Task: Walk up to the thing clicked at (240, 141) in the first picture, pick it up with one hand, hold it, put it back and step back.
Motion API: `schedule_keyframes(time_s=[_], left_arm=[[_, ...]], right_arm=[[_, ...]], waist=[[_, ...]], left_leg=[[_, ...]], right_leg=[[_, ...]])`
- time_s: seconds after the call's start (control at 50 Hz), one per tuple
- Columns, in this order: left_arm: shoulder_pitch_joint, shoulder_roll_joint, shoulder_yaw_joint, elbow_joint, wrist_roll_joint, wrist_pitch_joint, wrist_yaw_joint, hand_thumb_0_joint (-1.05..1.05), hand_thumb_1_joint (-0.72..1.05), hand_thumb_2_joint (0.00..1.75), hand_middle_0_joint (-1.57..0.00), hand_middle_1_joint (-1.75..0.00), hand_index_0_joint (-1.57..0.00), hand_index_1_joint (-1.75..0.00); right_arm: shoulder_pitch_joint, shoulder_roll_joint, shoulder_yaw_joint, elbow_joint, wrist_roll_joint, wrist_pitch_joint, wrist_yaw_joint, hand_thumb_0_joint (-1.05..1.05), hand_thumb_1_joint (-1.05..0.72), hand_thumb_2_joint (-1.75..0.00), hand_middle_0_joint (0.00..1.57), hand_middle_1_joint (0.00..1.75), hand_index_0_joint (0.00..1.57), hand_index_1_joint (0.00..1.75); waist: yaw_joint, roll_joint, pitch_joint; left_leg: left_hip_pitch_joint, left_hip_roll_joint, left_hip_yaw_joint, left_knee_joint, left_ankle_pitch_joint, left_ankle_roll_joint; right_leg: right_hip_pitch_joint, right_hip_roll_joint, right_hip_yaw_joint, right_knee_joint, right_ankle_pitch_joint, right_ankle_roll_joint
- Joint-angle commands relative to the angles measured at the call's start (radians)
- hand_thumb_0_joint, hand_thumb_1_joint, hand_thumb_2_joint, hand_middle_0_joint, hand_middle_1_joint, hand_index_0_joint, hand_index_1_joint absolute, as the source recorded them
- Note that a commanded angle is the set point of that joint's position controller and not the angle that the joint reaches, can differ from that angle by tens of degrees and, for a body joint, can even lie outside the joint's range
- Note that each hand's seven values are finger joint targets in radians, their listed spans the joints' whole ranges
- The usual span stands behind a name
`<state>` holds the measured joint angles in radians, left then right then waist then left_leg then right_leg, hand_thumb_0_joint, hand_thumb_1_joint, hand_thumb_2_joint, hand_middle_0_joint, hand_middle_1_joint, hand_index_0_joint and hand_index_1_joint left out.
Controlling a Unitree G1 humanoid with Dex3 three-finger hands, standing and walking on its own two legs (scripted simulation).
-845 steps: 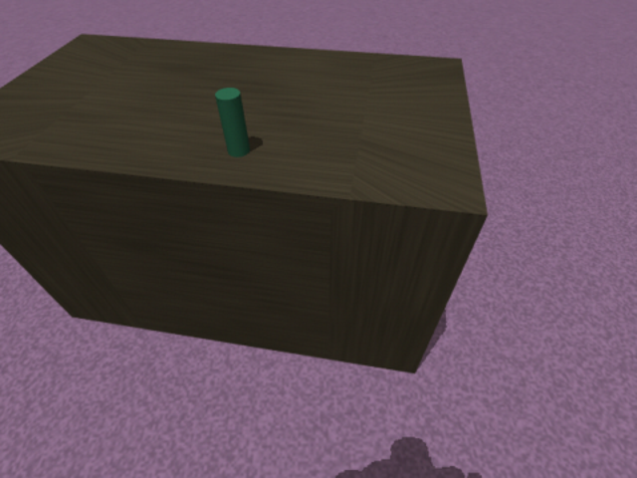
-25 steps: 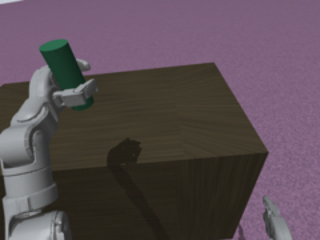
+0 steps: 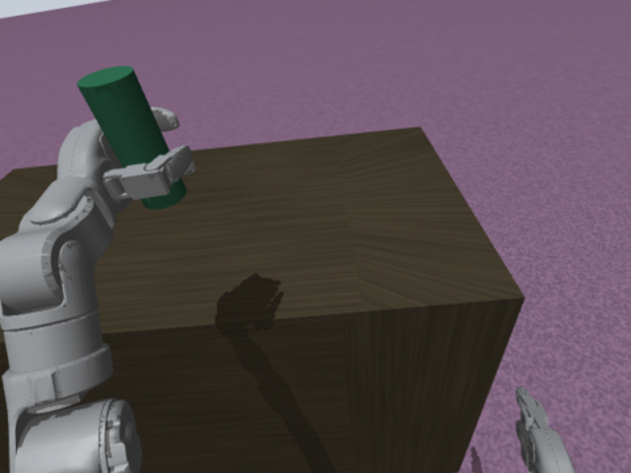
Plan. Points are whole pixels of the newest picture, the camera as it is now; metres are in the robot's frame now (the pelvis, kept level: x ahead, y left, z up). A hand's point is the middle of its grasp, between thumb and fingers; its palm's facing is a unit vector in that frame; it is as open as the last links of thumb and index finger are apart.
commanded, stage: hold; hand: left
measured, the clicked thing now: (138, 143) +0.35 +0.17 +0.33
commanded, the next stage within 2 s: crouch in 1.62 s
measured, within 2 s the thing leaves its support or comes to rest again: neither
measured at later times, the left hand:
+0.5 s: hand (154, 166) +0.34 +0.16 +0.30, palm faces +0.11 -0.99 +0.01, open 6.5 cm
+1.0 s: hand (155, 162) +0.35 +0.16 +0.31, palm faces +0.10 -0.99 +0.00, open 6.5 cm
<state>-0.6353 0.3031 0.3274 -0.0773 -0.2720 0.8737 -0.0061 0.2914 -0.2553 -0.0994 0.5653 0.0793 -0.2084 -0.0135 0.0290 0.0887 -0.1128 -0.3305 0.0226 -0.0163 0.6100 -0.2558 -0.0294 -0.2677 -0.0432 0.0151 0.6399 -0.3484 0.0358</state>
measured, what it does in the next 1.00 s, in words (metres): stands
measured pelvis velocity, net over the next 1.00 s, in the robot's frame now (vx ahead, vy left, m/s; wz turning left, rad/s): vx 0.00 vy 0.00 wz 0.00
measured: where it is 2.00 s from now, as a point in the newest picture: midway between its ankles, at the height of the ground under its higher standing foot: outside the picture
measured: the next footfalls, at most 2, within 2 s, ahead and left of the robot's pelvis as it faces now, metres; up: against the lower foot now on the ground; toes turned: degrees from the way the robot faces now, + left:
none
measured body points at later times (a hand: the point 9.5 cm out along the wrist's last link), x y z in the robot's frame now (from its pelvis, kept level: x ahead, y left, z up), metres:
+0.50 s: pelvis -0.01 +0.00 +0.00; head -0.06 -0.03 +0.44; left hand +0.33 +0.22 +0.30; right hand +0.17 -0.25 -0.06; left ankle +0.04 +0.14 -0.72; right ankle +0.00 -0.14 -0.72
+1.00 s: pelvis +0.00 +0.00 +0.00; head -0.06 -0.04 +0.44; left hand +0.34 +0.22 +0.31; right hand +0.17 -0.24 -0.06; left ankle +0.04 +0.14 -0.72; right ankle +0.00 -0.14 -0.72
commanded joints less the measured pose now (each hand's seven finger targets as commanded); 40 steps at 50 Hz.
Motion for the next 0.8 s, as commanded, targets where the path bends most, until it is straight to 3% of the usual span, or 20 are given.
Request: schedule_keyframes(time_s=[0.0, 0.02, 0.06, 0.08, 0.12, 0.2, 0.26, 0.32, 0.34, 0.38, 0.42, 0.44, 0.46, 0.52, 0.54, 0.58, 0.64, 0.7, 0.72, 0.78], left_arm=[[-0.438, 0.206, 0.047, -0.218, 0.006, -0.08, 0.01, 0.0, 0.5, 1.28, -1.34, -1.41, -1.37, -1.41], [-0.446, 0.225, 0.066, -0.232, 0.004, -0.084, 0.011, 0.0, 0.53, 1.28, -1.35, -1.41, -1.37, -1.41], [-0.471, 0.203, 0.042, -0.267, 0.006, -0.09, 0.01, 0.0, 0.52, 1.27, -1.34, -1.4, -1.36, -1.4], [-0.48, 0.244, 0.068, -0.299, 0.009, -0.096, 0.012, 0.0, 0.53, 1.27, -1.34, -1.4, -1.36, -1.4], [-0.52, 0.242, 0.052, -0.343, 0.009, -0.102, 0.011, 0.0, 0.52, 1.28, -1.33, -1.4, -1.35, -1.39], [-0.509, 0.221, 0.045, -0.239, -0.002, -0.09, 0.005, 0.0, 0.52, 1.29, -1.35, -1.41, -1.36, -1.41], [-0.474, 0.212, 0.042, -0.188, -0.001, -0.071, 0.003, 0.0, 0.53, 1.31, -1.36, -1.43, -1.38, -1.43], [-0.446, 0.177, 0.019, -0.111, 0.0, -0.049, 0.008, 0.0, 0.52, 1.32, -1.38, -1.46, -1.41, -1.46], [-0.467, 0.255, 0.073, -0.141, 0.006, -0.051, 0.014, 0.0, 0.54, 1.33, -1.39, -1.47, -1.41, -1.46], [-0.466, 0.208, 0.039, -0.133, 0.009, -0.054, 0.013, 0.0, 0.54, 1.33, -1.37, -1.46, -1.4, -1.45], [-0.492, 0.219, 0.052, -0.145, 0.008, -0.066, 0.022, 0.0, 0.52, 1.32, -1.38, -1.45, -1.4, -1.45], [-0.493, 0.189, 0.027, -0.172, 0.005, -0.076, 0.022, 0.0, 0.51, 1.3, -1.35, -1.43, -1.38, -1.43], [-0.524, 0.265, 0.079, -0.197, 0.005, -0.085, 0.027, 0.0, 0.54, 1.31, -1.37, -1.44, -1.39, -1.43], [-0.509, 0.207, 0.032, -0.26, 0.008, -0.109, 0.02, 0.0, 0.54, 1.29, -1.33, -1.41, -1.36, -1.4], [-0.486, 0.196, 0.037, -0.233, 0.005, -0.11, 0.022, 0.0, 0.55, 1.29, -1.33, -1.4, -1.35, -1.4], [-0.525, 0.236, 0.049, -0.292, 0.008, -0.119, 0.021, 0.0, 0.54, 1.3, -1.34, -1.41, -1.36, -1.41], [-0.501, 0.209, 0.032, -0.242, 0.013, -0.106, 0.02, 0.0, 0.55, 1.31, -1.35, -1.42, -1.37, -1.42], [-0.506, 0.234, 0.047, -0.249, 0.013, -0.091, 0.021, 0.0, 0.56, 1.33, -1.37, -1.44, -1.39, -1.44], [-0.493, 0.253, 0.071, -0.219, 0.008, -0.082, 0.019, 0.0, 0.56, 1.32, -1.37, -1.44, -1.39, -1.44], [-0.502, 0.23, 0.049, -0.184, 0.007, -0.068, 0.011, 0.0, 0.56, 1.34, -1.38, -1.47, -1.41, -1.46]], right_arm=[[-0.133, -0.098, -0.037, -0.184, 0.012, -0.067, 0.001, 0.0, 0.56, -0.05, 0.05, 0.05, 0.05, 0.05], [-0.122, -0.118, -0.055, -0.188, 0.01, -0.068, 0.0, 0.0, 0.55, -0.05, 0.05, 0.05, 0.05, 0.05], [-0.14, -0.112, -0.049, -0.19, 0.009, -0.076, 0.001, 0.0, 0.55, -0.05, 0.05, 0.05, 0.05, 0.05], [-0.125, -0.12, -0.061, -0.148, 0.011, -0.071, -0.001, 0.0, 0.55, -0.05, 0.05, 0.05, 0.05, 0.05], [-0.156, -0.114, -0.052, -0.183, 0.012, -0.084, -0.005, 0.0, 0.56, -0.05, 0.05, 0.05, 0.05, 0.05], [-0.171, -0.086, -0.017, -0.154, 0.008, -0.095, -0.015, 0.0, 0.55, -0.05, 0.05, 0.05, 0.05, 0.05], [-0.151, -0.101, -0.036, -0.146, 0.006, -0.096, -0.017, 0.0, 0.56, -0.05, 0.05, 0.05, 0.05, 0.05], [-0.159, -0.092, -0.02, -0.18, 0.011, -0.095, -0.009, 0.0, 0.56, -0.05, 0.05, 0.05, 0.05, 0.05], [-0.121, -0.119, -0.052, -0.148, 0.012, -0.088, -0.009, 0.0, 0.56, -0.05, 0.05, 0.05, 0.05, 0.05], [-0.126, -0.092, -0.027, -0.185, 0.012, -0.092, -0.004, 0.0, 0.56, -0.05, 0.05, 0.05, 0.05, 0.05], [-0.114, -0.106, -0.048, -0.186, 0.011, -0.092, -0.004, 0.0, 0.55, -0.05, 0.05, 0.05, 0.05, 0.05], [-0.15, -0.096, -0.038, -0.211, 0.015, -0.098, -0.002, 0.0, 0.56, -0.05, 0.05, 0.05, 0.05, 0.05], [-0.109, -0.121, -0.059, -0.189, 0.015, -0.094, -0.005, 0.0, 0.55, -0.05, 0.05, 0.05, 0.05, 0.05], [-0.14, -0.083, -0.023, -0.226, 0.018, -0.1, -0.003, 0.0, 0.55, -0.05, 0.05, 0.05, 0.05, 0.05], [-0.146, -0.101, -0.043, -0.231, 0.016, -0.101, -0.009, 0.0, 0.55, -0.05, 0.05, 0.05, 0.05, 0.05], [-0.144, -0.097, -0.031, -0.186, 0.013, -0.101, -0.009, 0.0, 0.55, -0.05, 0.05, 0.05, 0.05, 0.05], [-0.17, -0.098, -0.033, -0.206, 0.008, -0.108, -0.014, 0.0, 0.55, -0.05, 0.05, 0.05, 0.05, 0.05], [-0.173, -0.088, -0.024, -0.173, 0.009, -0.103, -0.014, 0.0, 0.55, -0.05, 0.05, 0.05, 0.05, 0.05], [-0.152, -0.106, -0.042, -0.168, 0.009, -0.104, -0.017, 0.0, 0.55, -0.05, 0.05, 0.05, 0.05, 0.05], [-0.154, -0.085, -0.021, -0.167, 0.006, -0.103, -0.012, 0.0, 0.56, -0.05, 0.05, 0.05, 0.05, 0.05]], waist=[[0.012, -0.106, -0.157], [0.002, -0.11, -0.177], [-0.003, -0.093, -0.187], [0.009, -0.052, -0.205], [0.006, -0.05, -0.211], [0.001, -0.083, -0.168], [-0.006, -0.097, -0.156], [0.004, -0.114, -0.13], [0.001, -0.103, -0.147], [0.001, -0.131, -0.126], [-0.006, -0.14, -0.138], [0.006, -0.121, -0.14], [-0.003, -0.114, -0.173], [0.007, -0.075, -0.192], [-0.001, -0.097, -0.205], [0.005, -0.044, -0.198], [0.002, -0.062, -0.188], [0.014, -0.031, -0.17], [-0.001, -0.065, -0.173], [0.005, -0.09, -0.16]], left_leg=[[0.144, -0.041, 0.046, -0.064, 0.096, 0.037], [0.162, -0.035, 0.041, -0.061, 0.104, 0.038], [0.167, -0.034, 0.042, -0.062, 0.092, 0.036], [0.179, -0.034, 0.036, -0.064, 0.099, 0.032], [0.19, -0.031, 0.035, -0.063, 0.09, 0.029], [0.159, -0.035, 0.035, -0.063, 0.064, 0.035], [0.149, -0.035, 0.038, -0.07, 0.05, 0.035], [0.125, -0.035, 0.038, -0.073, 0.056, 0.035], [0.139, -0.037, 0.04, -0.073, 0.054, 0.034], [0.134, -0.035, 0.043, -0.074, 0.061, 0.035], [0.14, -0.031, 0.039, -0.078, 0.047, 0.035], [0.134, -0.031, 0.038, -0.079, 0.052, 0.033], [0.154, -0.031, 0.037, -0.079, 0.035, 0.035], [0.166, -0.032, 0.041, -0.07, 0.069, 0.031], [0.174, -0.029, 0.038, -0.066, 0.08, 0.032], [0.177, -0.024, 0.029, -0.072, 0.059, 0.025], [0.164, -0.025, 0.033, -0.067, 0.065, 0.028], [0.145, -0.03, 0.035, -0.072, 0.056, 0.024], [0.156, -0.029, 0.037, -0.07, 0.043, 0.029], [0.136, -0.032, 0.04, -0.073, 0.063, 0.032]], right_leg=[[-0.076, 0.038, -0.061, -0.141, 0.141, -0.018], [-0.072, 0.041, -0.063, -0.136, 0.149, -0.017], [-0.072, 0.042, -0.063, -0.136, 0.139, -0.018], [-0.071, 0.042, -0.064, -0.126, 0.142, -0.024], [-0.086, 0.047, -0.067, -0.127, 0.124, -0.025], [-0.091, 0.045, -0.065, -0.137, 0.106, -0.019], [-0.097, 0.045, -0.063, -0.139, 0.101, -0.02], [-0.086, 0.044, -0.069, -0.141, 0.111, -0.02], [-0.095, 0.045, -0.064, -0.14, 0.103, -0.022], [-0.094, 0.047, -0.066, -0.143, 0.106, -0.019], [-0.098, 0.05, -0.069, -0.143, 0.097, -0.019], [-0.092, 0.051, -0.071, -0.139, 0.098, -0.022], [-0.089, 0.049, -0.066, -0.141, 0.086, -0.021], [-0.086, 0.047, -0.067, -0.128, 0.108, -0.024], [-0.077, 0.048, -0.068, -0.13, 0.119, -0.022], [-0.085, 0.05, -0.071, -0.122, 0.102, -0.027], [-0.076, 0.049, -0.066, -0.125, 0.11, -0.024], [-0.082, 0.05, -0.069, -0.13, 0.101, -0.027], [-0.084, 0.05, -0.066, -0.137, 0.089, -0.023], [-0.075, 0.05, -0.065, -0.137, 0.112, -0.022]])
